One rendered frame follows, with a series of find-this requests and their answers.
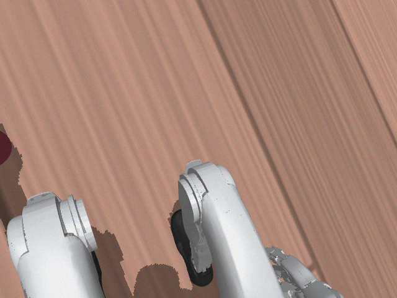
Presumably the right robot hand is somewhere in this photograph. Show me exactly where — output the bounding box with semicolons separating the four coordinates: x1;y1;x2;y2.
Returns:
264;246;318;298

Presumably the right robot foot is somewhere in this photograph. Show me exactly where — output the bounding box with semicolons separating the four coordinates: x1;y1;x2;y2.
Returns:
171;209;213;287

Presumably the left robot foot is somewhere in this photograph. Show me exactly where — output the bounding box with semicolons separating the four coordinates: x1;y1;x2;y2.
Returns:
91;251;105;296

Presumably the mug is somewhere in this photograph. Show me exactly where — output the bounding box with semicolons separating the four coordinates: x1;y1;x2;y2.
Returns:
0;131;12;165

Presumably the right robot arm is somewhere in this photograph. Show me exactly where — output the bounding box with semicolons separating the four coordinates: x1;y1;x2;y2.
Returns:
304;281;343;298

